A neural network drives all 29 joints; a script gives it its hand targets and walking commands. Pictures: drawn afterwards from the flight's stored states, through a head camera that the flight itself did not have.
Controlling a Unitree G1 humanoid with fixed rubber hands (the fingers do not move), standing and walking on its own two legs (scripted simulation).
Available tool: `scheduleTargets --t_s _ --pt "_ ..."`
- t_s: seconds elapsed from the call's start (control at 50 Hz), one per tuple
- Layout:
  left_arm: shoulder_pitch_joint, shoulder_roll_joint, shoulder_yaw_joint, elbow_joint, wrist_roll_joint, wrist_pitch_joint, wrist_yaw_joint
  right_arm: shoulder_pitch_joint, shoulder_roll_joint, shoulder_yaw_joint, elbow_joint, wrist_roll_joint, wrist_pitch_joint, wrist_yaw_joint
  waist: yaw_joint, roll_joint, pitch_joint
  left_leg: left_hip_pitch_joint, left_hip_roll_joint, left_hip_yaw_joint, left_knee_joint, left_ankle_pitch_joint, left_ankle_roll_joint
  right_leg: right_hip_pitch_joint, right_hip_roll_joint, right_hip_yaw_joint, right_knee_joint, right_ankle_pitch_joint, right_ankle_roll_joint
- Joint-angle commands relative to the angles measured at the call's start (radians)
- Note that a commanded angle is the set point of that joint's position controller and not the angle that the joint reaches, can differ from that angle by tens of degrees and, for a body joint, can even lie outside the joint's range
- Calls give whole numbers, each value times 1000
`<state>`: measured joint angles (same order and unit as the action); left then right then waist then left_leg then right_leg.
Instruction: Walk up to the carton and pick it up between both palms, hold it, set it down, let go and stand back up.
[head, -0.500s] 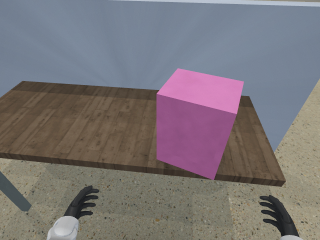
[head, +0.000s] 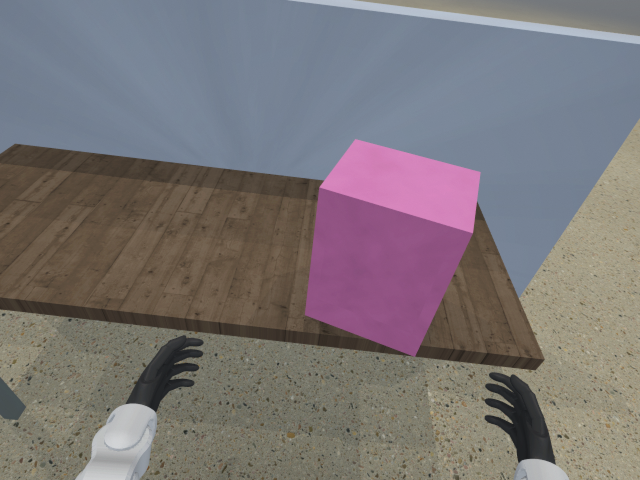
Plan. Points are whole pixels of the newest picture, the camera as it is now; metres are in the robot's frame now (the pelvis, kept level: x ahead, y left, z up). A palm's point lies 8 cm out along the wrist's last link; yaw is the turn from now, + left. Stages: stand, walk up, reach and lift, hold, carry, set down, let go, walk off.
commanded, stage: reach and lift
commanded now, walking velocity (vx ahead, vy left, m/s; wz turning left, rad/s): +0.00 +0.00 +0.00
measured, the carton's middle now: (385, 249) +0.50 -0.09 +0.03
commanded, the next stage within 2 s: none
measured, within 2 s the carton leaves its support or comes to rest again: neither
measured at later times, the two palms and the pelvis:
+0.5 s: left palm (149, 353) +0.27 +0.25 +0.02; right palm (515, 385) +0.25 -0.22 +0.04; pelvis +0.02 -0.01 +0.00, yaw +0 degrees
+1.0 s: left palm (188, 294) +0.34 +0.21 +0.06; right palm (510, 332) +0.31 -0.22 +0.06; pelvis +0.04 -0.02 +0.01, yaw +0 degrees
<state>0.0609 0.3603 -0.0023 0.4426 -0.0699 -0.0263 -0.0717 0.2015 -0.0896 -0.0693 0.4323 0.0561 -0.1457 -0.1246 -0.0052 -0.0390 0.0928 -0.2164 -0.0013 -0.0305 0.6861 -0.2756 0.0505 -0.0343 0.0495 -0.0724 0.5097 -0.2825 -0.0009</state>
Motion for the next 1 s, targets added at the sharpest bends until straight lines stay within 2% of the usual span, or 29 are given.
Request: scheduleTargets --t_s 0.0,0.04,0.12,0.28,0.36,0.4,0.48,0.54,0.64,0.74,0.78,0.84,0.98 --pt "-183 175 -109 -282 -177 -87 -14 -119 -33 -26 -292 92 -71 -42 -32 196 -43 234 51 -84 -357 -270 -86 -323 -57 55 -178 -134 -53" --pt "-197 173 -125 -286 -181 -109 -7 -129 -30 -31 -299 101 -67 -41 -32 242 -48 159 76 -106 -397 -322 -85 -254 -39 48 -147 -100 -38" --pt "-224 196 -136 -284 -212 -139 -10 -137 -19 -21 -320 114 -51 -53 -37 218 -53 137 78 -113 -387 -322 -85 -252 -40 59 -147 -105 -38" --pt "-376 240 -162 -291 -271 -117 -13 -280 -32 -49 -364 110 35 -70 -66 224 -66 100 99 -129 -396 -373 -80 -264 -42 61 -145 -107 -41" --pt "-458 271 -154 -313 -306 -96 -12 -359 -35 -66 -390 105 91 -77 -77 218 -97 92 99 -116 -380 -336 -80 -268 -48 72 -150 -98 -46" --pt "-497 279 -149 -290 -319 -82 -17 -400 -38 -75 -376 98 124 -84 -87 202 -108 96 98 -108 -370 -318 -77 -277 -53 78 -155 -99 -47" --pt "-533 281 -124 -258 -319 -46 -28 -447 -47 -86 -334 99 164 -98 -96 194 -135 127 89 -89 -346 -219 -82 -273 -58 81 -166 -51 -48" --pt "-525 270 -96 -263 -301 -10 -40 -436 -47 -71 -317 114 178 -111 -97 199 -166 171 82 -73 -322 -93 -87 -246 -58 80 -172 20 -44" --pt "-504 257 -51 -367 -267 64 -53 -429 -71 -36 -359 138 179 -134 -93 191 -230 272 62 -46 -277 181 -100 -210 -49 71 -185 168 -34" --pt "-513 242 -22 -466 -248 131 -51 -438 -91 -10 -434 151 166 -142 -91 187 -281 331 54 -32 -253 368 -108 -197 -44 66 -190 272 -24" --pt "-518 244 -6 -474 -242 160 -53 -436 -95 1 -451 154 172 -145 -89 173 -288 335 48 -23 -251 410 -103 -184 -45 68 -191 311 -17" --pt "-536 239 9 -490 -230 196 -53 -449 -108 1 -448 155 192 -147 -93 182 -292 348 48 -16 -257 449 -105 -179 -44 67 -195 332 -13" --pt "-670 249 18 -505 -252 229 -38 -558 -126 -31 -478 151 232 -142 -113 177 -329 332 52 -4 -270 426 -102 -181 -44 71 -191 321 -9"
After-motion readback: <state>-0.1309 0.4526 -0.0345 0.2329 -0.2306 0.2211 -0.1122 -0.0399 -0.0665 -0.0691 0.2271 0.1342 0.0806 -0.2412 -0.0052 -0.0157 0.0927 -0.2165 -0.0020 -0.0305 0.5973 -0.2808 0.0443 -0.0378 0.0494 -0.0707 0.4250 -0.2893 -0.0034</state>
